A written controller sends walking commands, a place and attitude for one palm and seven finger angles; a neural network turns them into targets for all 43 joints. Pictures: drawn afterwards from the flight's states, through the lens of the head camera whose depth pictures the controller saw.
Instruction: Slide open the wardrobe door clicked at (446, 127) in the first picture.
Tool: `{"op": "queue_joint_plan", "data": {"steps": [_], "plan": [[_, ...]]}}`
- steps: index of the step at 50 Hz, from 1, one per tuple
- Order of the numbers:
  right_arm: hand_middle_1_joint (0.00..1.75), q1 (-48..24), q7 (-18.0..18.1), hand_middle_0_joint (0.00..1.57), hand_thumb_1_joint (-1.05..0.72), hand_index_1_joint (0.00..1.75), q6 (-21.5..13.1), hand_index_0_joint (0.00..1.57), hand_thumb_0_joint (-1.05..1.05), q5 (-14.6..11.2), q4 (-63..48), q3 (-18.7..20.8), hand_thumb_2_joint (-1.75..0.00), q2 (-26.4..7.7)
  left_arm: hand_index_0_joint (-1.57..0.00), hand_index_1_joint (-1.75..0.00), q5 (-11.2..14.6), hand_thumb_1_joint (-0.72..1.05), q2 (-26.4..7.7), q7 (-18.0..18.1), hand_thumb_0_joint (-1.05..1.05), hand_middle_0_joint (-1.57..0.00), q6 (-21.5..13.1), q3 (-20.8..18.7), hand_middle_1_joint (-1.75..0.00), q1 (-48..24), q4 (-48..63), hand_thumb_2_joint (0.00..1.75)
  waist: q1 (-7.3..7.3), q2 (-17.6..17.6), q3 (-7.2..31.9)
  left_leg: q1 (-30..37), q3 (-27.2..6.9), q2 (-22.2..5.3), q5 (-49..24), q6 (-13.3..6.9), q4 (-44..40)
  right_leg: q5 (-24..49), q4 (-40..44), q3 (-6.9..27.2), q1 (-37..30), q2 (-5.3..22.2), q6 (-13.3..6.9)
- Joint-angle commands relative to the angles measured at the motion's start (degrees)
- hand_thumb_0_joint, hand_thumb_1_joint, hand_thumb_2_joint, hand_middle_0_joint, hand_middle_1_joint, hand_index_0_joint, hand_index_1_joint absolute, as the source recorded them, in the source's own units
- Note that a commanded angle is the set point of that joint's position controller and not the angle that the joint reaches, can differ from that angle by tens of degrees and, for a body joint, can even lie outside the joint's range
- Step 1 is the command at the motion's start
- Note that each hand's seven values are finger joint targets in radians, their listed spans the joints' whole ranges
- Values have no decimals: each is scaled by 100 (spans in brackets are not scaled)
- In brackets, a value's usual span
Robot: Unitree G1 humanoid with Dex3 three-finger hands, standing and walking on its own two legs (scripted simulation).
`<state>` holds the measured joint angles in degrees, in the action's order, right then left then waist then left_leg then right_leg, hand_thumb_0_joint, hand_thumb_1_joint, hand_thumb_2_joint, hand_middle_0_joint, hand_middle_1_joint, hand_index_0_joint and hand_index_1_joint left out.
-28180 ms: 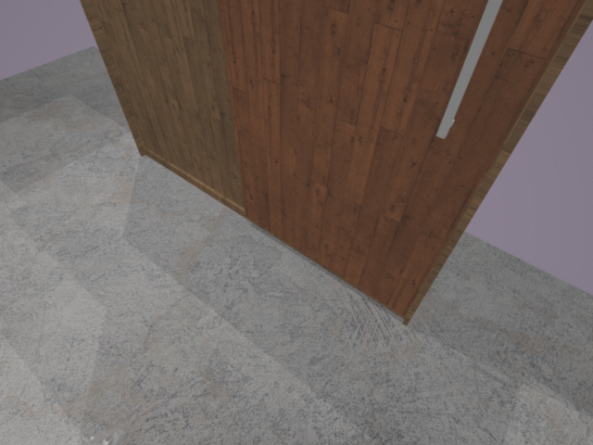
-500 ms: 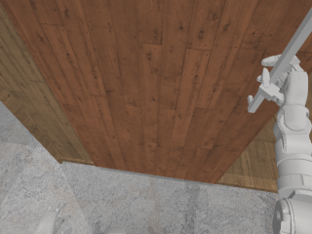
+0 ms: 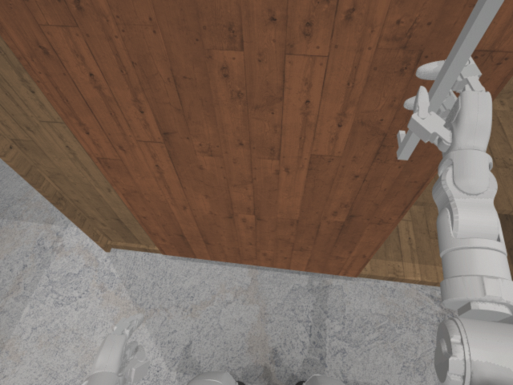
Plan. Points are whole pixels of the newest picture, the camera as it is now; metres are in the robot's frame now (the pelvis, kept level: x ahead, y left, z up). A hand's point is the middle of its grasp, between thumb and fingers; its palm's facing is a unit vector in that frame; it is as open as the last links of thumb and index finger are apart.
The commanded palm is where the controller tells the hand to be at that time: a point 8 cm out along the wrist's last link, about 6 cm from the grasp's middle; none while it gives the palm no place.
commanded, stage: stop walking and hold the door there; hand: right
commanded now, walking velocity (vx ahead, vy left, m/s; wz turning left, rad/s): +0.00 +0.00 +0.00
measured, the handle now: (441, 74) +0.49 -0.21 +0.20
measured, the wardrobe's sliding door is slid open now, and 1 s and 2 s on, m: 0.50 0.50 0.50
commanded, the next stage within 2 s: loosen the grip on the handle in 0.28 s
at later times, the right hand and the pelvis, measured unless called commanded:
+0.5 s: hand (422, 110) +0.46 -0.19 +0.17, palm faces +0.19 +0.98 -0.07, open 5.9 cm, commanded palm +0.41 -0.22 +0.16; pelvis -0.01 +0.00 +0.00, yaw +1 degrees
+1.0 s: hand (413, 120) +0.45 -0.19 +0.15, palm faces +0.19 +0.97 -0.13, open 14.0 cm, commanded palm +0.41 -0.23 +0.17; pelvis -0.01 -0.01 +0.00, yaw +3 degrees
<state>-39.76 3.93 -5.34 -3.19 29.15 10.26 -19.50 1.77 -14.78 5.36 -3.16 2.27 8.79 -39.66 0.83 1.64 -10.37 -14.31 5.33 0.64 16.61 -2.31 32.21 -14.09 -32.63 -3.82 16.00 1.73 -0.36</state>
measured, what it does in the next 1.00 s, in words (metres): stands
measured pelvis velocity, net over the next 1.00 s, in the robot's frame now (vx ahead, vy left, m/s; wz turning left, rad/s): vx -0.01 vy -0.01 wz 0.05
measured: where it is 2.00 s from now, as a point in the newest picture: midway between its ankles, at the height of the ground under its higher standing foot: outside the picture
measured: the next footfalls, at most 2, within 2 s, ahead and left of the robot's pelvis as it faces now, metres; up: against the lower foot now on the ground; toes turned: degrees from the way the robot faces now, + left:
none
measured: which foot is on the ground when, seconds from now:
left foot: down 0.00-1.00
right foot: down 0.00-1.00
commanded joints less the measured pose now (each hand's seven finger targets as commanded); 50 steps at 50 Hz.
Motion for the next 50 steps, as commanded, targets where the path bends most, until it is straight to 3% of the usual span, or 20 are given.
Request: {"op": "queue_joint_plan", "data": {"steps": [1, 4, 8, 11, 14, 18, 19, 20, 21, 22, 24, 25, 28, 30, 33, 38, 39, 41, 43, 50], "plan": [[140, -2484, -24, 45, -90, 140, -584, 45, 0, -57, -1618, -189, -90, -695, -20, -30, 12, 90, -691, 0, 0, -20, -240, -231, -30, -134, 779, 90, -21, -1461, 3080, 424, -491, -367, -831, 324, 106, 3672, 615, 1313, -1666, 1411, -527], [140, -2427, 18, 45, -90, 140, -601, 45, 0, 36, -1294, -126, -90, -771, -20, -30, -41, 90, -780, -43, 0, -20, -217, -293, -30, -15, 734, 90, -66, -1246, 2626, 228, -453, -210, 488, 241, -26, 3227, 830, 1421, -1420, 1605, -654], [140, -2564, -54, 45, -90, 140, -592, 45, 0, -31, -1435, -788, -90, -73, -20, -30, 19, 90, -779, -44, 0, -20, -230, -289, -30, 2, 847, 90, 33, -809, 3000, 936, -496, -419, -1407, 209, -590, 3119, 384, 844, -1323, 1195, -299], [140, -2244, 40, 45, -90, 140, -496, 45, 0, -33, -936, -206, -90, -833, -20, -30, 18, 90, -853, 42, 0, -20, -158, -326, -30, 87, 776, 90, -12, -413, 2896, 1148, -746, -745, -1772, 152, -565, 1689, 468, 565, -636, 904, -96], [140, -2280, 74, 45, -90, 140, -462, 45, 0, -52, -676, -266, -90, -752, -20, -30, 34, 90, -723, 72, 0, -20, -131, -261, -30, 139, 704, 90, -1, -25, 2911, 1066, -977, -1067, -2248, 74, -703, 1343, 285, 370, -621, 694, -7], [140, -2308, 83, 45, -90, 140, -488, 45, 0, -43, -497, -225, -90, -797, -20, -30, 19, 90, -729, 109, 0, -20, -84, -238, -30, 136, 660, 90, -20, -112, 2989, 1044, -782, -914, -2317, 172, -569, 1801, 415, 496, -717, 795, -72], [140, -5818, 74, 45, -90, 140, -512, 45, 0, 727, -371, 2323, -90, -4365, -20, -30, -58, 90, -869, -97, 0, -20, -333, -781, -30, 357, 663, 90, -205, 545, 2497, 781, -1325, -695, -3186, 372, -1168, 1419, 70, -79, -537, 428, -191], [140, -4794, -198, 45, -78, 140, 78, 45, 0, 741, 1880, 820, -84, -1835, -20, -30, -209, 90, -790, -187, 0, -20, -658, -511, -30, 627, 362, 90, 577, 798, 4390, 1162, -511, -151, -4357, -61, 20, 2561, 634, 31, -274, -268, -224], [140, -3911, -250, 45, -66, 140, 131, 45, 0, 339, 1406, 995, -78, -1669, -20, -30, -62, 90, -966, -208, 0, -20, -750, -637, -30, 1096, 315, 90, 264, 268, 4363, 752, -228, -209, -3745, -37, -26, 3007, 415, 143, -877, -86, -47], [140, -3002, -360, 45, -54, 140, 128, 45, 0, 290, 1791, 761, -73, -838, -20, -30, -37, 90, -871, -207, 0, -20, -693, -636, -30, 1137, 190, 90, 307, 429, 3869, 153, -170, -143, -3257, 37, -82, 3151, 241, 282, -845, -18, 14], [140, -2982, -350, 45, -30, 140, -375, 45, 0, 0, 1395, 1330, -61, -1478, -20, -30, -154, 90, -945, -260, 0, -20, -697, -588, -30, 883, 197, 90, 45, -697, 3447, -216, -336, -129, -2163, 25, -384, 2482, 303, 290, -1173, 20, 30], [140, -3084, -297, 45, -17, 140, -612, 45, 0, 48, 1159, 984, -55, -1216, -20, -30, -148, 90, -841, -312, 0, -20, -702, -537, -30, 807, 284, 90, 146, -917, 3053, -394, -379, -114, -1877, 29, -454, 1938, 306, 220, -999, -22, -24], [140, -3361, -108, 45, 19, 140, -1052, 45, 0, 494, 1246, 167, -37, -766, -20, -30, -112, 90, -792, -435, 0, -20, -689, -528, -30, 865, 403, 90, 444, -199, 2416, -1001, -327, -96, -845, 64, -471, 737, 308, 317, -390, 18, -167], [138, -3338, -45, 44, 43, 138, -1139, 44, 0, 479, 1458, 258, -26, -994, -20, -30, -53, 90, -879, -418, 0, -20, -700, -539, -30, 833, 481, 90, 456, 238, 2235, -1142, -414, -101, -2, 105, -584, -270, 443, 370, -52, 10, -204], [133, -3600, -103, 40, 55, 133, -1237, 40, 0, 272, 1365, 239, -20, -1059, -20, -30, 15, 90, -903, -359, 0, -20, -764, -506, -30, 796, 563, 90, 400, 75, 2630, -889, -609, -130, 451, 103, -669, -740, 449, 260, 42, -101, -221], [125, -3650, -143, 33, 55, 125, -1123, 33, 0, 238, 1452, 312, -20, -1370, -20, -30, 49, 90, -936, -283, 0, -20, -799, -474, -30, 961, 490, 90, 381, -167, 2664, -791, -735, -156, 708, 123, -789, -845, 427, 201, 230, -144, -235], [123, -3823, -111, 32, 55, 123, -1142, 32, 0, 216, 981, 764, -20, -1969, -20, -30, 56, 90, -974, -251, 0, -20, -805, -483, -30, 910, 527, 90, 210, -416, 2974, -535, -800, -176, 677, 109, -801, -769, 455, 189, 148, -141, -240], [120, -4028, -18, 29, 55, 120, -1143, 29, 0, 187, 801, 887, -20, -2126, -20, -30, 26, 90, -944, -190, 0, -20, -788, -478, -30, 938, 487, 90, 261, -399, 3126, -351, -784, -153, 458, 113, -773, -585, 466, 243, 96, -119, -254], [117, -3756, 19, 26, 55, 117, -1164, 26, 0, 100, 697, 685, -20, -1696, -20, -30, 23, 90, -888, -205, 0, -20, -827, -466, -30, 943, 489, 90, 257, -428, 3093, -373, -670, -78, 107, 94, -719, -271, 484, 250, -99, -78, -241], [115, -3084, 85, 25, 55, 115, -1069, 25, 0, 19, -3, 736, -20, -1462, -20, -30, -31, 90, -902, -223, 0, -20, -784, -525, -30, 1069, 446, 90, 194, -282, 3299, -138, -459, 3, -1415, 98, -484, 1190, 381, 272, -607, -35, -211]]}}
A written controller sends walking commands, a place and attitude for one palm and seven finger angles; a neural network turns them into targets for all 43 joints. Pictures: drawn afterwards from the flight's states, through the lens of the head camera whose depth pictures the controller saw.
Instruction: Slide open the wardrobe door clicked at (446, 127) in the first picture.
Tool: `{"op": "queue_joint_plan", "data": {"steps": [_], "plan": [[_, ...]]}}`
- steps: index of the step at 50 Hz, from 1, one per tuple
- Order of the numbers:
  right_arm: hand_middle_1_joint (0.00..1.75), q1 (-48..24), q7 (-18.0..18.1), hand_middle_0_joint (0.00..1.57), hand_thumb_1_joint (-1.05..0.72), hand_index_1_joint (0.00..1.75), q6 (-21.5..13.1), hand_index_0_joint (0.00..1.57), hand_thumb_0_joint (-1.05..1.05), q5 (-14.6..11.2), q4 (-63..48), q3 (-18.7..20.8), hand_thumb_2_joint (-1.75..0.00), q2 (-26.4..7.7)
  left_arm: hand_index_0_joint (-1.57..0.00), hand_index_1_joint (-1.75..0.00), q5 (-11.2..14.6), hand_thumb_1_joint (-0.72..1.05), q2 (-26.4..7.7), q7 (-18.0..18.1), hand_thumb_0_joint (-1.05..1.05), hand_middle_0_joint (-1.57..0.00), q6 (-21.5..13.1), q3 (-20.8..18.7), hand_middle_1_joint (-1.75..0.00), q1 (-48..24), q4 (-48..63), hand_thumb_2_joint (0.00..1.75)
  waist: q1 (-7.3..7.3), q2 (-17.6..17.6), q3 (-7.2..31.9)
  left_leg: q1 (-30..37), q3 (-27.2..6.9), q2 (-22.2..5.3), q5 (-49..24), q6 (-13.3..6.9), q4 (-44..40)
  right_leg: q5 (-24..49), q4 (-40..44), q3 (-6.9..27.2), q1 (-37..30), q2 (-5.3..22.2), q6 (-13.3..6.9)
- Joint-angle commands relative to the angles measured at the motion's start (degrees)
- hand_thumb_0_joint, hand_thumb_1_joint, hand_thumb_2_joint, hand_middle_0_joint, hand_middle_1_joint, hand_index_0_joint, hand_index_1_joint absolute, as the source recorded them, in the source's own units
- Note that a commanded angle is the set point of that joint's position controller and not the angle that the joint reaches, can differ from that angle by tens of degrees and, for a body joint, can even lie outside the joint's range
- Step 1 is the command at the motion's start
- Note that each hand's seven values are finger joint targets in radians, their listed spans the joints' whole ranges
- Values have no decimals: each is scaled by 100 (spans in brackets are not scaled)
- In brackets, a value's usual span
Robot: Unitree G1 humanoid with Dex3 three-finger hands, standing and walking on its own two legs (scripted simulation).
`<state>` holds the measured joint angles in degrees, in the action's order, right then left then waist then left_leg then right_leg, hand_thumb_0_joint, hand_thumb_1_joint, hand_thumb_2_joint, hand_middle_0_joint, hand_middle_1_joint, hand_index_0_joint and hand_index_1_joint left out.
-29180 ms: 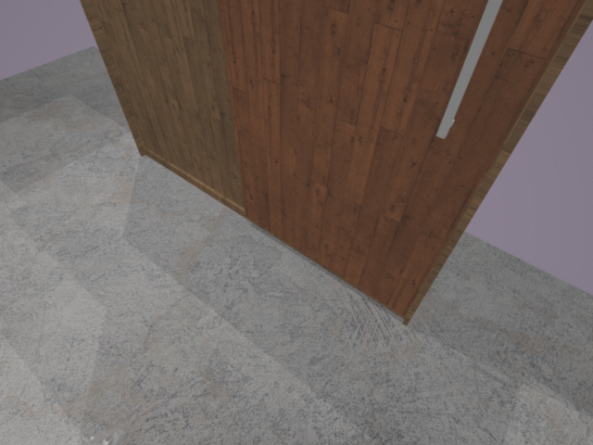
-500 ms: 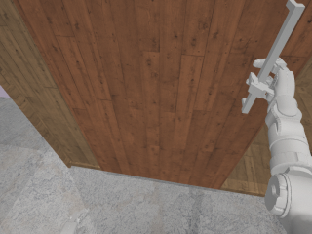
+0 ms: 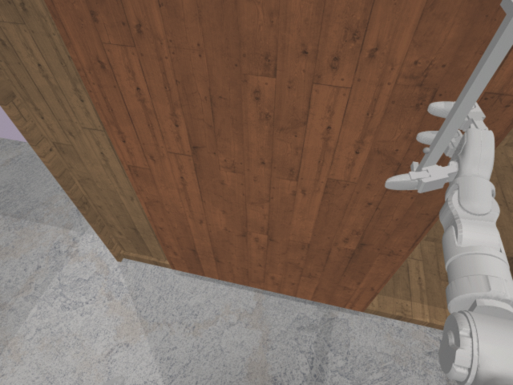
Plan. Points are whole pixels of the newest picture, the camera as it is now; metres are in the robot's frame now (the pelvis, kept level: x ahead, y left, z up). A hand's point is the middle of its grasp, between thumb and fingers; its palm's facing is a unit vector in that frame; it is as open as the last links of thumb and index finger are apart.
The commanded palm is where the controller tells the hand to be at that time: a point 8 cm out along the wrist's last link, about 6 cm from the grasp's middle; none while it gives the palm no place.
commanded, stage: slip the hand off the handle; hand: right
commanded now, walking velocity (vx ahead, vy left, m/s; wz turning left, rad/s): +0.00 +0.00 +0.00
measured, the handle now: (453, 110) +0.49 -0.23 +0.19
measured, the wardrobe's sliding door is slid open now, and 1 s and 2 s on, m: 0.50 0.50 0.50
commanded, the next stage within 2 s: draw the hand back to the body in 1.34 s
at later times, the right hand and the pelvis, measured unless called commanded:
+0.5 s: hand (459, 158) +0.44 -0.25 +0.15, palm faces +0.28 +0.95 -0.14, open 14.6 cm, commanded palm +0.41 -0.29 +0.15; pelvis +0.01 +0.00 +0.00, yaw -1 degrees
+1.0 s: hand (485, 192) +0.38 -0.27 +0.14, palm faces +0.29 +0.95 -0.11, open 14.7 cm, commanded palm +0.34 -0.30 +0.15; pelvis +0.02 -0.01 +0.00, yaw +0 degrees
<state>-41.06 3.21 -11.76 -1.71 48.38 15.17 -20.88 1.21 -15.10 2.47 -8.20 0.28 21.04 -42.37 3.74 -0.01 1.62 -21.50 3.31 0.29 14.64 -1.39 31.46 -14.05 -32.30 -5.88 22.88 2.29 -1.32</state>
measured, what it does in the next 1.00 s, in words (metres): stands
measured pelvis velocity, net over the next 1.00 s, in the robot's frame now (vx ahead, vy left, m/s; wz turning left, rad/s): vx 0.02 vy -0.01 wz -0.01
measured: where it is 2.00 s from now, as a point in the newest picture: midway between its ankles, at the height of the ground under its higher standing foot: outside the picture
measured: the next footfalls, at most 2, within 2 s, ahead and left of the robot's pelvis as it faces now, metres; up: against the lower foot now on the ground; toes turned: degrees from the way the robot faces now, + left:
none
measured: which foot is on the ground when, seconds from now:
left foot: down 0.00-1.00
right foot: down 0.00-1.00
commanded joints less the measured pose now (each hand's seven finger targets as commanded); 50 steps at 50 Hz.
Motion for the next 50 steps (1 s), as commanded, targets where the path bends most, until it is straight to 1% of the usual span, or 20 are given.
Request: {"op": "queue_joint_plan", "data": {"steps": [1, 2, 3, 4, 6, 8, 9, 11, 13, 18, 20, 22, 27, 32, 36, 38, 41, 43, 46, 50], "plan": [[115, -2868, 174, 25, 55, 115, -409, 25, 0, -130, -2159, 243, -20, -1294, -20, -30, 14, 90, -854, 67, 0, -20, -267, -329, -30, -176, 744, 90, -131, -212, 2168, 612, -241, 35, -1414, -5, -382, 1460, 310, 490, -1445, -72, -120], [115, -2757, 182, 25, 55, 115, -365, 25, 0, -132, -2248, 225, -20, -1214, -20, -30, 18, 90, -833, 51, 0, -20, -266, -320, -30, -184, 751, 90, -167, -309, 2205, 596, -227, 44, -1510, -7, -358, 1598, 314, 507, -1525, -72, -98], [115, -2317, 193, 25, 55, 115, -232, 25, 0, -51, -808, 34, -20, -841, -20, -30, -8, 90, -820, 60, 0, -20, -206, -306, -30, 31, 511, 90, 102, 285, 1298, 154, -153, 54, -1338, 32, -386, 1314, 256, 506, -1048, -68, -83], [115, -2193, 183, 25, 55, 115, -258, 25, 0, -97, -915, 182, -20, -938, -20, -30, -15, 90, -875, 14, 0, -20, -163, -286, -30, 56, 606, 90, -25, 368, 1220, 121, -145, 34, -1173, 50, -394, 1066, 259, 503, -825, -99, -76], [115, -2346, 197, 25, 55, 115, -349, 25, 0, 23, -1333, 518, -20, -1508, -20, -30, -35, 90, -891, 42, 0, -20, -97, -301, -30, -61, 717, 90, -141, 202, 1574, 393, -219, -4, -1233, 27, -318, 1088, 229, 474, -867, -130, -114], [115, -2348, 182, 25, 55, 115, -363, 25, 0, 104, -1593, 397, -20, -1407, -20, -30, -20, 90, -782, 41, 0, -20, -51, -280, -30, -141, 818, 90, -182, -209, 1953, 482, -252, -14, -1387, 11, -240, 1293, 186, 435, -1073, -163, -102], [115, -2363, 150, 25, 55, 115, -348, 25, 0, 100, -1573, 314, -20, -1313, -20, -30, -18, 90, -764, 41, 0, -20, -38, -263, -30, -146, 820, 90, -153, -166, 1902, 424, -225, -10, -1374, 11, -238, 1291, 180, 455, -1068, -154, -86], [115, -2157, 114, 25, 55, 115, -320, 25, 0, 32, -1504, 562, -20, -1551, -20, -30, -15, 90, -795, 64, 0, -20, 17, -258, -30, -142, 848, 90, -213, 156, 1892, 557, -212, 8, -1372, 9, -258, 1273, 190, 493, -951, -126, -97], [115, -2202, 34, 25, 55, 115, -280, 25, 0, -64, -1536, 598, -20, -1594, -20, -30, 21, 90, -795, 91, 0, -20, 59, -241, -30, -219, 914, 90, -202, 187, 1878, 633, -255, -9, -1416, 39, -284, 1173, 194, 443, -881, -146, -105], [115, -2407, -132, 25, 55, 115, -310, 25, 0, -12, -1604, 456, -20, -1642, -20, -30, 44, 90, -771, 135, 0, -20, 116, -197, -30, -278, 950, 90, -135, -258, 1745, 419, -258, -10, -1257, 17, -288, 1074, 166, 468, -931, -153, -101], [115, -2495, -222, 25, 55, 115, -351, 25, 0, -19, -1505, 395, -20, -1610, -20, -30, 50, 90, -790, 148, 0, -20, 109, -203, -30, -252, 927, 90, -71, -271, 1657, 237, -239, 5, -1065, 16, -311, 944, 159, 521, -953, -137, -100], [115, -2505, -312, 25, 55, 115, -422, 25, 0, -70, -1541, 611, -20, -1895, -20, -30, 50, 90, -839, 164, 0, -20, 130, -228, -30, -200, 917, 90, -92, -185, 1845, 393, -272, 4, -1204, 16, -291, 1040, 112, 520, -954, -153, -125], [115, -2495, -604, 25, 55, 115, -493, 25, 0, -247, -1554, 485, -20, -1775, -20, -30, 78, 90, -854, 175, 0, -20, 121, -232, -30, -155, 899, 90, -61, -369, 1956, 246, -230, 41, -1141, 3, -259, 1091, 75, 597, -1100, -148, -105], [115, -2397, -724, 25, 55, 115, -477, 25, 0, -277, -1409, 723, -20, -2135, -20, -30, 93, 90, -906, 203, 0, -20, 153, -222, -30, -109, 892, 90, -92, -306, 1804, 245, -230, 42, -1070, 9, -257, 981, 88, 594, -903, -151, -121], [115, -1637, -810, 25, 55, 115, -417, 25, 0, -427, -1663, 576, -20, -1708, -20, -30, 107, 90, -864, 176, 0, -20, 134, -255, -30, -144, 1044, 90, -228, -359, 1887, 305, -175, 68, -1141, -19, -230, 1154, 79, 583, -1014, -146, -110], [115, -1135, -805, 25, 55, 115, -365, 25, 0, -488, -1933, 841, -20, -1899, -20, -30, 97, 90, -887, 148, 0, -20, 130, -267, -30, -156, 1093, 90, -387, -254, 2009, 502, -182, 77, -1318, -19, -192, 1319, 102, 569, -983, -136, -102], [115, -641, -811, 25, 55, 115, -297, 25, 0, -560, -2413, 845, -20, -1786, -20, -30, 115, 90, -870, 141, 0, -20, 119, -279, -30, -252, 1223, 90, -422, -52, 1919, 632, -164, 86, -1488, -8, -180, 1482, 100, 524, -961, -121, -134], [115, -289, -807, 25, 55, 115, -239, 25, 0, -593, -2921, 980, -20, -1869, -20, -30, 119, 90, -843, 128, 0, -20, 106, -277, -30, -368, 1295, 90, -529, -260, 2007, 755, -195, 82, -1594, -4, -155, 1557, 132, 477, -1011, -127, -123], [115, -221, -799, 25, 55, 115, -145, 25, 0, -650, -3367, 957, -20, -1811, -20, -30, 139, 90, -825, 168, 0, -20, 85, -253, -30, -499, 1318, 90, -459, -189, 1708, 641, -169, 91, -1378, 3, -224, 1370, 167, 497, -985, -98, -131], [115, 79, -791, 25, 55, 115, -44, 25, 0, -676, -4144, 561, -20, -1314, -20, -30, 139, 90, -735, 178, 0, -20, -37, -218, -30, -733, 1370, 90, -444, -690, 1694, 414, -118, 113, -1227, -20, -222, 1439, 184, 576, -1376, -90, -84]]}}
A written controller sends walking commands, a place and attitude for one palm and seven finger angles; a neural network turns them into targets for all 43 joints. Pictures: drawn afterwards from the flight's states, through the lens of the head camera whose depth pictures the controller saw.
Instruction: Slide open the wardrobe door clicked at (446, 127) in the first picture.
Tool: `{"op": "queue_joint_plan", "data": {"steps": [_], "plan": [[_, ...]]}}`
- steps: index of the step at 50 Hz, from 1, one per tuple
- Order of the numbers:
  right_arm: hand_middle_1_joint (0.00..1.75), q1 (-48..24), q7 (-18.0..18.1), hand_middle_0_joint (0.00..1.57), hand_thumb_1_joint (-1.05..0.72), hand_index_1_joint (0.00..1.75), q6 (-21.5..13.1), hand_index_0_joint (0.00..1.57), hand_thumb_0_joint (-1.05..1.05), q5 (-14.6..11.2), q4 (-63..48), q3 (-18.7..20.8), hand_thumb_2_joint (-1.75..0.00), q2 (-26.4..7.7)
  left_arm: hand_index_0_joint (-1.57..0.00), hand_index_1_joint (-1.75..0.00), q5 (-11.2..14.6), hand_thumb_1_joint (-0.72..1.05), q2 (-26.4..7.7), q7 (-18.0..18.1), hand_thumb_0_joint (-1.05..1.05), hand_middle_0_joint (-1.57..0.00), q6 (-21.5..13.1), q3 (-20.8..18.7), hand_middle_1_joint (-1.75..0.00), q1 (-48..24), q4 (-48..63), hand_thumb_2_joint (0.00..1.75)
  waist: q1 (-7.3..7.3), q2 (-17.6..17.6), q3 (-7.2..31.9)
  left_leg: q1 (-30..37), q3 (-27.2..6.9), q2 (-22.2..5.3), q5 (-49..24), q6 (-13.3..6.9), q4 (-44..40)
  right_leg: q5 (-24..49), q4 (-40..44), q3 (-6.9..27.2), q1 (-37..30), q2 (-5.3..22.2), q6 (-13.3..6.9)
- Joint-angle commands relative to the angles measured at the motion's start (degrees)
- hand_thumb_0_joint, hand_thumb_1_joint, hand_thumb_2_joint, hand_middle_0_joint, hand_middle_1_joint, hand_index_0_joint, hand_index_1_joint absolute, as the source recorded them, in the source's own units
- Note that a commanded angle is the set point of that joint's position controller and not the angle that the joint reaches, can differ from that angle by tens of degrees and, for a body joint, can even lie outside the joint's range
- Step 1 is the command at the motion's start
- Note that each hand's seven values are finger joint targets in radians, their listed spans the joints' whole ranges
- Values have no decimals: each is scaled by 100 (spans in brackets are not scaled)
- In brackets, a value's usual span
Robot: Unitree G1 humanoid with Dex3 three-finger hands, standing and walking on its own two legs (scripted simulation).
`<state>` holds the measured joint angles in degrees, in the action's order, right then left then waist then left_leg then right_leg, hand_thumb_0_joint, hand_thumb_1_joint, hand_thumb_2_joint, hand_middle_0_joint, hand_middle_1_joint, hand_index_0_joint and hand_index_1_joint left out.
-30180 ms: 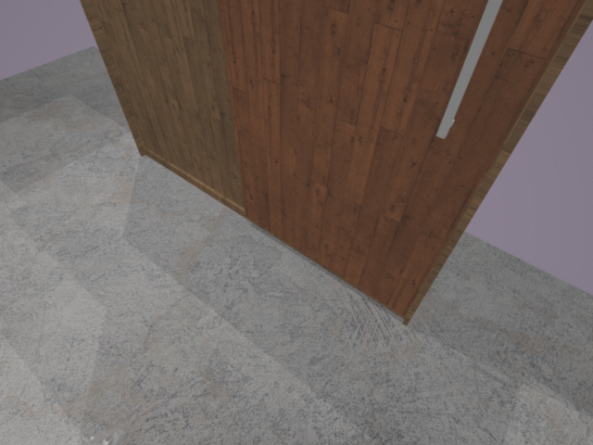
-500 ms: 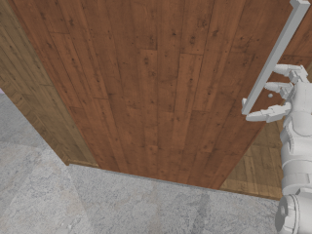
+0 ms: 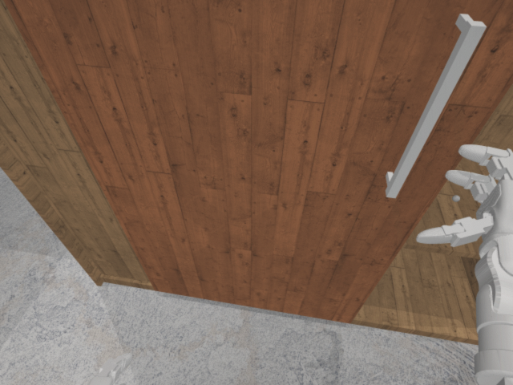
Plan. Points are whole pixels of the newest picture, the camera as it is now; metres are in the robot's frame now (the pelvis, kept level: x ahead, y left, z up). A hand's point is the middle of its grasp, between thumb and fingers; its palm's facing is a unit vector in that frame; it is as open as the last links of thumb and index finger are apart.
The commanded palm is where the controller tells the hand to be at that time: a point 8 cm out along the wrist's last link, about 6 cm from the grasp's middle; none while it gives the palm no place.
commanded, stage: slip the hand off the handle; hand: right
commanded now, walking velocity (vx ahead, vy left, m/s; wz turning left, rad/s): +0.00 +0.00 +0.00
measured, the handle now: (421, 122) +0.47 -0.22 +0.20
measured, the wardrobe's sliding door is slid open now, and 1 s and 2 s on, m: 0.50 0.50 0.50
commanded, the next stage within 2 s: draw the hand back to the body in 0.34 s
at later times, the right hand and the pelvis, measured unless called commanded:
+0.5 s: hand (470, 240) +0.29 -0.25 +0.15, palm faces +0.29 +0.95 -0.09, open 14.7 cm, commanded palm +0.25 -0.28 +0.16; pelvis -0.01 +0.01 +0.00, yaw -3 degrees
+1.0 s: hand (508, 291) +0.21 -0.25 +0.16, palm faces +0.23 +0.97 -0.07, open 14.5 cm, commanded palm +0.18 -0.29 +0.17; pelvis -0.02 +0.02 +0.00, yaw -3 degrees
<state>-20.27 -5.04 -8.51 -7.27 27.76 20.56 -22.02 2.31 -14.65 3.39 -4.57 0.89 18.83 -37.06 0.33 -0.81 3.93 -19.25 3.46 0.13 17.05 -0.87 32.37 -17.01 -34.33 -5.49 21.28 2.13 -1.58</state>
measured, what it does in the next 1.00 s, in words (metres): stands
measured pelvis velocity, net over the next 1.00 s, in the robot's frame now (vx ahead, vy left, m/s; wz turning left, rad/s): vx -0.02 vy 0.02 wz -0.05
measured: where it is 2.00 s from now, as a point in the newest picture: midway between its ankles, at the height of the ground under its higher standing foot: outside the picture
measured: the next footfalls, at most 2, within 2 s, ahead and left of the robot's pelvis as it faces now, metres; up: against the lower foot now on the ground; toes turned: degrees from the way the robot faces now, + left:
none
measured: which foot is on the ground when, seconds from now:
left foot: down 0.00-1.00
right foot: down 0.00-1.00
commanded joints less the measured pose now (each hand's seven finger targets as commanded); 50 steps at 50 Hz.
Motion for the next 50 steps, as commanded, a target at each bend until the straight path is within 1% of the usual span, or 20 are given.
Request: {"op": "queue_joint_plan", "data": {"steps": [1, 3, 6, 9, 13, 16, 19, 21, 23, 24, 26, 28, 31, 35, 40, 42, 45, 48, 49, 50], "plan": [[115, -1922, 35, 25, 55, 115, -351, 25, 0, -147, -2207, 21, -20, -1199, -20, -30, 32, 90, -791, 104, 0, -20, -426, -280, -30, -517, 825, 90, -52, -412, 1418, 187, -122, 135, -1460, -63, -337, 1747, 361, 557, -1223, -56, -77], [115, -1513, -3, 25, 55, 115, -214, 25, 0, -202, -2174, 92, -20, -1189, -20, -30, 39, 90, -787, 128, 0, -20, -457, -265, -30, -601, 805, 90, -130, -338, 1338, 234, -117, 123, -1422, -60, -356, 1614, 411, 565, -1149, -71, -54], [115, -1309, -64, 25, 55, 115, 3, 25, 0, -282, -2223, 3, -20, -1084, -20, -30, 79, 90, -790, 187, 0, -20, -487, -214, -30, -749, 832, 90, -112, -99, 1011, 201, -88, 101, -1139, -48, -458, 1238, 504, 585, -989, -78, -55], [115, -1247, -63, 25, 55, 115, 160, 25, 0, -295, -2580, -231, -20, -800, -20, -30, 93, 90, -712, 218, 0, -20, -555, -175, -30, -919, 881, 90, -144, -333, 998, 166, -79, 85, -1031, -67, -482, 1152, 558, 640, -1124, -104, -22], [115, -1141, 46, 25, 55, 115, 193, 25, 0, -240, -3030, -388, -20, -656, -20, -30, 66, 90, -665, 226, 0, -20, -646, -122, -30, -1027, 898, 90, -142, -285, 970, 154, -35, 88, -917, -73, -485, 1073, 595, 715, -1219, -101, -4], [115, -553, 116, 25, 55, 115, 229, 25, 0, -257, -3016, 3, -20, -978, -20, -30, 32, 90, -700, 241, 0, -20, -659, -115, -30, -1052, 865, 90, -260, -15, 964, 325, -65, 89, -931, -63, -539, 1057, 593, 659, -1103, -112, -24], [115, -741, 114, 25, 55, 115, 314, 25, 0, -286, -3060, -52, -20, -899, -20, -30, 46, 90, -630, 263, 0, -20, -650, -51, -30, -1197, 866, 90, -212, -78, 808, 353, -112, 44, -883, -35, -610, 915, 624, 582, -1010, -156, -15], [115, -999, 150, 25, 55, 115, 345, 25, 0, -265, -3031, 62, -20, -1101, -20, -30, 40, 90, -645, 307, 0, -20, -632, -32, -30, -1229, 817, 90, -163, -25, 660, 313, -155, 41, -658, -23, -702, 734, 646, 588, -949, -143, -35], [115, -1280, 144, 25, 55, 115, 337, 25, 0, -246, -3025, -57, -20, -997, -20, -30, 37, 90, -610, 332, 0, -20, -669, -8, -30, -1276, 810, 90, -137, -324, 642, 247, -191, 23, -547, -39, -729, 627, 654, 586, -1004, -175, -28], [115, -1359, -586, 25, 55, 115, 700, 25, 0, -927, -2526, -167, -20, -918, -20, -30, 138, 90, -780, 411, 0, -20, -731, 61, -30, -1335, 791, 90, 0, -415, 991, 713, -225, -3, -828, -92, -781, 638, 749, 595, -1241, -180, -40], [115, -1567, -1247, 25, 55, 115, 945, 25, 0, -1194, -2944, 104, -20, -1341, -20, -30, 209, 90, -706, 539, 0, -20, -843, 94, -30, -1464, 930, 90, -169, -520, 1380, 1129, -269, -41, -1336, -98, -770, 998, 700, 586, -1423, -206, -81], [115, -992, -1471, 25, 55, 115, 1086, 25, 0, -1211, -2977, 373, -20, -1551, -20, -30, 190, 90, -642, 538, 0, -20, -942, 125, -30, -1432, 1029, 90, -352, -389, 1388, 1167, -226, -51, -1597, -63, -738, 1242, 718, 610, -1371, -222, -88], [115, 132, -1356, 25, 55, 115, 1151, 25, 0, -1283, -2748, 690, -20, -1480, -20, -30, 170, 90, -639, 390, 0, -20, -985, 88, -30, -1372, 1064, 90, -505, -52, 821, 1005, -192, -39, -1542, -38, -781, 1265, 751, 602, -1082, -186, -47], [115, 819, -1267, 25, 55, 115, 1413, 25, 0, -1436, -2780, 716, -20, -1135, -20, -30, 233, 90, -692, 254, 0, -20, -938, 34, -30, -1417, 1162, 90, -477, 406, 318, 732, -243, -82, -1114, 39, -881, 907, 774, 527, -801, -170, -25], [115, 565, -1156, 25, 55, 115, 1402, 25, 0, -1281, -4064, 580, -20, -1193, -20, -30, 220, 90, -659, 258, 0, -20, -1020, -4, -30, -1438, 1301, 90, -388, -313, 564, 602, -292, -58, -907, 37, -882, 898, 719, 508, -1154, -182, -64], [115, 238, -1083, 25, 55, 115, 1192, 25, 0, -1244, -4559, 628, -20, -1363, -20, -30, 194, 90, -657, 314, 0, -20, -1088, -1, -30, -1421, 1245, 90, -320, -355, 662, 612, -291, -20, -819, 43, -914, 876, 711, 534, -1260, -186, -88], [111, 251, -1071, 25, 48, 111, 916, 25, 0, -1271, -4693, 587, -24, -1297, -20, -30, 174, 90, -619, 404, 0, -20, -1218, 45, -30, -1404, 1136, 90, -278, -468, 553, 552, -280, 13, -529, 31, -1001, 681, 770, 582, -1352, -203, -78], [104, 579, -1134, 24, 37, 104, 915, 24, 0, -1334, -4350, 637, -29, -1276, -20, -30, 171, 90, -634, 462, 0, -20, -1301, 64, -30, -1415, 989, 90, -306, -429, 293, 553, -318, -21, -211, 31, -1125, 447, 824, 626, -1232, -186, -61], [102, 643, -140, 24, 33, 102, 633, 24, 0, -484, -4611, 753, -31, -1808, -20, -30, -74, 90, -627, 389, 0, -20, -1245, -6, -30, -1564, 887, 90, -432, -482, -458, 272, -574, -168, 201, 14, -1649, 221, 883, 607, -871, -240, -12], [100, 1193, 225, 24, 30, 100, 553, 24, 0, -429, -4237, 328, -32, -989, -20, -30, -101, 90, -572, 353, 0, -20, -1221, 4, -30, -1592, 829, 90, -328, -363, -640, 204, -481, -239, 520, 8, -1697, 16, 911, 579, -900, -237, 13]]}}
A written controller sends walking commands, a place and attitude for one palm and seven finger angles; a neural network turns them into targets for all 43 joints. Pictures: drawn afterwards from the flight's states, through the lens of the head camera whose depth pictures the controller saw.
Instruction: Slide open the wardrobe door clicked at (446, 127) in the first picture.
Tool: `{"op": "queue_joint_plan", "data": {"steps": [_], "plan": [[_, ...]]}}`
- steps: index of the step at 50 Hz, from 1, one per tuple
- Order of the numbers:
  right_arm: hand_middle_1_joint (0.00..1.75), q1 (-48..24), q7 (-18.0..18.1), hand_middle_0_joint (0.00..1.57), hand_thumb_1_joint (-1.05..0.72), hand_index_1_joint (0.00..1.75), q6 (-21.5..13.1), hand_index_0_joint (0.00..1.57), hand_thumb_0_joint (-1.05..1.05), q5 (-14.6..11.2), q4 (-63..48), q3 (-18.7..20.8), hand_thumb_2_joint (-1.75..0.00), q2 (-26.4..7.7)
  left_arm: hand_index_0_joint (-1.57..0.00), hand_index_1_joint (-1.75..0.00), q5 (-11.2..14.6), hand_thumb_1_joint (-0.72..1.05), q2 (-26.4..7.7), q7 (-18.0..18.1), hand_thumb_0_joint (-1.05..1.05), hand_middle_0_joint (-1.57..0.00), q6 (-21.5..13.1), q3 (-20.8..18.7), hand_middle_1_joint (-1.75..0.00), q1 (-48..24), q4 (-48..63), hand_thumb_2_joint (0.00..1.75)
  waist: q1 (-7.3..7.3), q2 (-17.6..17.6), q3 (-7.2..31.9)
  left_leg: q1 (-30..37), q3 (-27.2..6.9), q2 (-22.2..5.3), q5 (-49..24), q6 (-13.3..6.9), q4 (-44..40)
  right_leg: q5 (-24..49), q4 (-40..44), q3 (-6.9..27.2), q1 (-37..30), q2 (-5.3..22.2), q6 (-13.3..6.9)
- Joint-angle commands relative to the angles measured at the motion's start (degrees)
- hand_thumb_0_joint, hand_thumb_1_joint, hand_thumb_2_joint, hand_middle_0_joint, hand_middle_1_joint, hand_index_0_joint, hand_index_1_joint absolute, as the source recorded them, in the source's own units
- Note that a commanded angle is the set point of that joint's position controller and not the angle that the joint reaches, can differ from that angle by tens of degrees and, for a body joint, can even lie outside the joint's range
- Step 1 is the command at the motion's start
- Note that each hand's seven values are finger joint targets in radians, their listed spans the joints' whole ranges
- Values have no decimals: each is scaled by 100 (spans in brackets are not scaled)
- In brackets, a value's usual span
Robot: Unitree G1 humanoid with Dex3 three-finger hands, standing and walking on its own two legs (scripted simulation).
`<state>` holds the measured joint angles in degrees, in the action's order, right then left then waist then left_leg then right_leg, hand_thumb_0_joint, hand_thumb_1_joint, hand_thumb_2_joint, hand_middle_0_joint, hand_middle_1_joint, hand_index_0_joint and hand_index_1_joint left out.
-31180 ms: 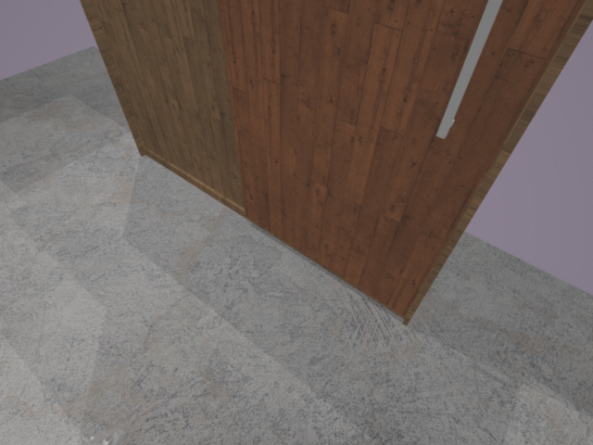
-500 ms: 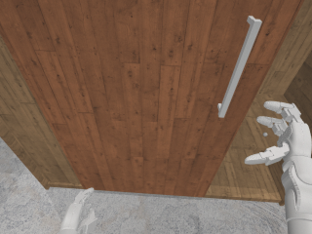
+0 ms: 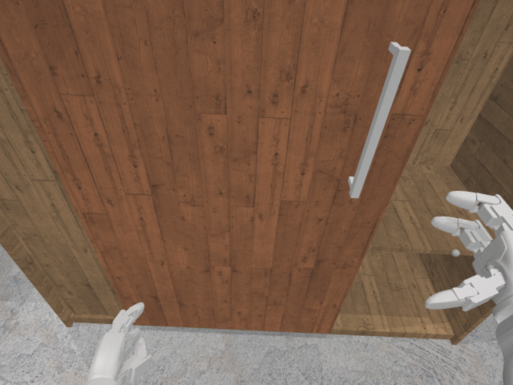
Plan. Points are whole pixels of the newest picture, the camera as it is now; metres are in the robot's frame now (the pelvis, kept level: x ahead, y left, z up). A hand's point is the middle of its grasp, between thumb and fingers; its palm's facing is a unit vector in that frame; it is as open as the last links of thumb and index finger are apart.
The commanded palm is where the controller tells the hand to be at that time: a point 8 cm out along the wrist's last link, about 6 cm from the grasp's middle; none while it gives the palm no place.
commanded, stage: draw the hand back to the body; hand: right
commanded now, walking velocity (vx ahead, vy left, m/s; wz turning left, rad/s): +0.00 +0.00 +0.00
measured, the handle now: (371, 129) +0.50 -0.22 +0.19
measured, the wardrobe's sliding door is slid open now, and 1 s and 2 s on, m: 0.50 0.50 0.50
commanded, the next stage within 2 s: step back with the hand held close in 1.04 s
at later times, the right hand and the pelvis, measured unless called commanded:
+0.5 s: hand (482, 260) +0.23 -0.28 +0.17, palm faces +0.44 +0.84 -0.32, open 10.4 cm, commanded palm +0.18 -0.31 +0.17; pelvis +0.02 -0.02 +0.01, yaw +1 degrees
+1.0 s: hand (494, 278) +0.20 -0.28 +0.17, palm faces +0.46 +0.82 -0.34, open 7.5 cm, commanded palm +0.16 -0.31 +0.18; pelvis +0.02 -0.02 +0.01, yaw +1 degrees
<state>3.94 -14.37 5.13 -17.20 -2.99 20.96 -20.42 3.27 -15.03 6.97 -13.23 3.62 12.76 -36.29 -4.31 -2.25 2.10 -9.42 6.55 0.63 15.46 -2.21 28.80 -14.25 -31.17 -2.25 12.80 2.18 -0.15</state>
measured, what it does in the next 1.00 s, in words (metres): stands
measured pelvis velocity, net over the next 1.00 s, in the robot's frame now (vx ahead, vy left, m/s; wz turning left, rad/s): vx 0.02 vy -0.02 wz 0.01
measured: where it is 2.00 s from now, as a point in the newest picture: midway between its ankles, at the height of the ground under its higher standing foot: outside the picture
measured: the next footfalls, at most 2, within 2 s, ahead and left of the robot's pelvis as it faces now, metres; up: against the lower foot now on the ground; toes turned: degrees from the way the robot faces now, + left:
none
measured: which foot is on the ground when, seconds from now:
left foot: down 0.00-1.00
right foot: down 0.00-1.00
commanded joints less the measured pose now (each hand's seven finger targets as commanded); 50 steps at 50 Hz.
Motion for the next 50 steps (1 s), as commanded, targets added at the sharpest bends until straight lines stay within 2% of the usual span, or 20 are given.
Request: {"op": "queue_joint_plan", "data": {"steps": [1, 4, 5, 7, 10, 11, 12, 14, 16, 19, 21, 25, 28, 33, 34, 39, 40, 43, 45, 50], "plan": [[98, -1028, 1310, 24, 26, 98, -864, 24, 0, 599, -1132, 123, -34, -944, -20, -30, -186, 90, -575, -46, 0, -20, -341, -289, -30, -986, 746, 90, 114, 106, -510, -776, -748, -276, 748, 145, -1364, -346, 633, 283, -61, -232, -130], [92, -115, 1631, 24, 15, 92, -1097, 24, 0, 832, -1494, 57, -39, -861, -20, -30, -221, 90, -517, -116, 0, -20, -183, -310, -30, -933, 765, 90, 34, -64, 105, -282, -633, -250, 287, 133, -1091, -96, 808, 236, -411, -159, -174], [89, -128, 1695, 24, 12, 89, -1162, 24, 0, 890, -1709, -29, -41, -811, -20, -30, -227, 90, -515, -131, 0, -20, -141, -318, -30, -936, 773, 90, 49, -135, 260, -166, -610, -227, 131, 134, -1040, -20, 876, 225, -510, -151, -172], [85, -24, 1821, 23, 4, 85, -1248, 23, 0, 956, -2001, 70, -44, -957, -20, -30, -263, 90, -531, -142, 0, -20, -92, -342, -30, -936, 796, 90, 36, 161, 499, 72, -590, -201, -74, 150, -1017, 126, 966, 243, -573, -124, -190], [79, -131, 1983, 23, -7, 79, -1349, 23, 0, 1097, -2374, 281, -50, -1197, -20, -30, -303, 90, -515, -116, 0, -20, -11, -366, -30, -991, 767, 90, 33, 145, 587, 192, -581, -180, -337, 138, -1054, 369, 995, 208, -701, -158, -209], [77, -86, 2021, 23, -10, 77, -1344, 23, 0, 1119, -2420, 354, -51, -1277, -20, -30, -322, 90, -525, -101, 0, -20, 3, -373, -30, -1019, 735, 90, 30, 102, 505, 191, -582, -169, -387, 133, -1098, 419, 1005, 205, -727, -149, -211], [75, -182, 2049, 23, -14, 75, -1384, 23, 0, 1170, -2657, 309, -53, -1229, -20, -30, -319, 90, -496, -103, 0, -20, 2, -362, -30, -1024, 744, 90, 45, -179, 503, 233, -551, -169, -536, 108, -1052, 533, 1028, 224, -779, -155, -190], [70, 93, 2089, 22, -21, 70, -1380, 22, 0, 1215, -2612, 230, -57, -1092, -20, -30, -330, 90, -460, -115, 0, -20, 32, -342, -30, -999, 699, 90, 37, -449, 369, 235, -505, -155, -639, 83, -1023, 616, 1083, 253, -826, -157, -154], [66, 247, 2099, 22, -28, 66, -1375, 22, 0, 1247, -2676, 197, -60, -1029, -20, -30, -347, 90, -485, -131, 0, -20, 39, -359, -30, -1011, 684, 90, 27, -436, 276, 282, -481, -121, -786, 63, -1037, 772, 1126, 292, -847, -147, -137], [60, 671, 2073, 22, -39, 60, -1339, 22, 0, 1243, -2537, 85, -65, -834, -20, -30, -341, 90, -466, -179, 0, -20, 121, -369, -30, -990, 707, 90, 23, -67, 65, 265, -428, -91, -827, 83, -989, 898, 1192, 319, -806, -100, -115], [55, 982, 2042, 22, -47, 55, -1316, 22, 0, 1246, -2444, 100, -69, -779, -20, -30, -343, 90, -482, -200, 0, -20, 170, -399, -30, -982, 713, 90, 1, -23, -20, 291, -428, -76, -898, 77, -1022, 991, 1203, 292, -776, -99, -109], [47, 1253, 2007, 21, -61, 47, -1309, 21, 0, 1223, -2706, 280, -76, -882, -20, -30, -353, 90, -471, -246, 0, -20, 306, -433, -30, -952, 808, 90, -25, 169, 105, 432, -427, -91, -1138, 99, -955, 1242, 1159, 266, -778, -77, -104], [41, 1391, 2023, 21, -72, 41, -1311, 21, 0, 1247, -2994, 432, -81, -1004, -20, -30, -368, 90, -440, -259, 0, -20, 338, -430, -30, -947, 851, 90, -60, -255, 284, 565, -447, -103, -1327, 80, -925, 1507, 1127, 263, -850, -86, -71], [30, 1597, 2051, 20, -90, 30, -1294, 20, 0, 1249, -3343, 500, -90, -1034, -20, -30, -381, 90, -409, -260, 0, -20, 348, -433, -30, -924, 892, 90, -36, -296, 314, 567, -433, -95, -1488, 88, -938, 1705, 1056, 251, -892, -82, -61], [30, 1635, 2052, 20, -90, 30, -1263, 20, 0, 1243, -3222, 452, -90, -981, -20, -30, -385, 90, -404, -245, 0, -20, 358, -428, -30, -929, 883, 90, -25, -166, 187, 490, -422, -89, -1495, 102, -965, 1649, 1051, 218, -857, -93, -78], [30, 1481, 2067, 20, -90, 30, -1181, 20, 0, 1259, -3003, 321, -90, -850, -20, -30, -375, 90, -435, -239, 0, -20, 418, -432, -30, -893, 844, 90, 32, -142, -13, 356, -412, -92, -1253, 102, -1025, 1390, 1112, 233, -811, -96, -86], [30, 1452, 2069, 20, -90, 30, -1189, 20, 0, 1264, -2996, 305, -90, -838, -20, -30, -371, 90, -427, -232, 0, -20, 425, -440, -30, -904, 843, 90, 34, -5, -35, 336, -405, -89, -1203, 107, -1032, 1334, 1113, 226, -805, -94, -94], [30, 1368, 2082, 20, -90, 30, -1208, 20, 0, 1271, -3115, 322, -90, -892, -20, -30, -373, 90, -430, -226, 0, -20, 412, -433, -30, -950, 845, 90, 5, -190, 95, 423, -418, -97, -1142, 96, -1029, 1293, 1141, 258, -850, -106, -89], [30, 1390, 2092, 20, -90, 30, -1230, 20, 0, 1273, -3132, 350, -90, -919, -20, -30, -380, 90, -417, -221, 0, -20, 407, -434, -30, -975, 851, 90, -11, -109, 121, 421, -416, -85, -1019, 100, -1043, 1151, 1176, 276, -853, -107, -88], [30, 1487, 2091, 20, -90, 30, -1271, 20, 0, 1245, -3090, 413, -90, -944, -20, -30, -384, 90, -384, -210, 0, -20, 389, -416, -30, -1029, 835, 90, -26, -173, -75, 426, -449, -101, -844, 93, -1163, 864, 1211, 249, -729, -133, -105]]}}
